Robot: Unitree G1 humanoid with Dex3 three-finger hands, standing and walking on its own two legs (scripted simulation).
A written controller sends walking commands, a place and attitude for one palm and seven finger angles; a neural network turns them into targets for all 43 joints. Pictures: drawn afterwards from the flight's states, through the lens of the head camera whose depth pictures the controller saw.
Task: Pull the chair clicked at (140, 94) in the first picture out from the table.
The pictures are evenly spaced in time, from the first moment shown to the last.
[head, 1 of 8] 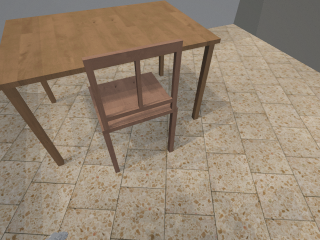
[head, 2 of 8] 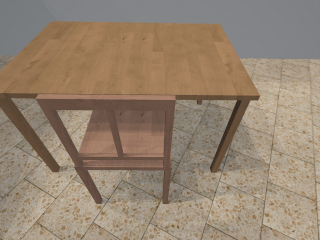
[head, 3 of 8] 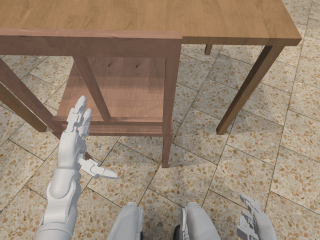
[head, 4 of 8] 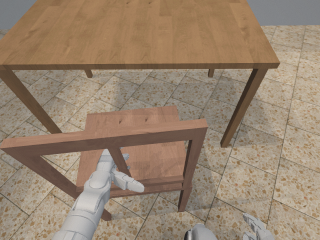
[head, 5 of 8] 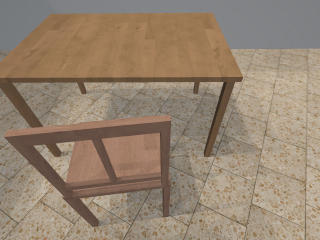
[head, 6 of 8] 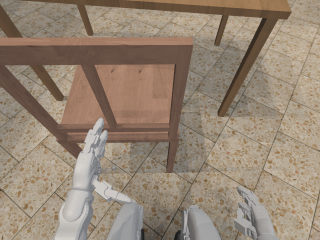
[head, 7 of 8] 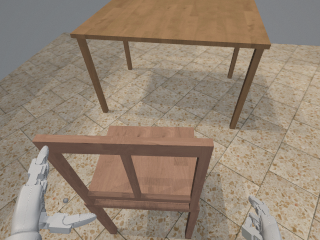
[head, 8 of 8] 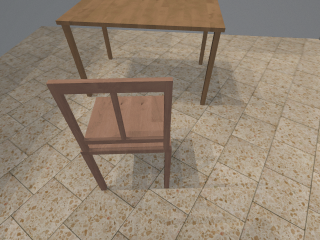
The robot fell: no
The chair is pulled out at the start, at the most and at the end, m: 0.00 0.66 0.66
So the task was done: yes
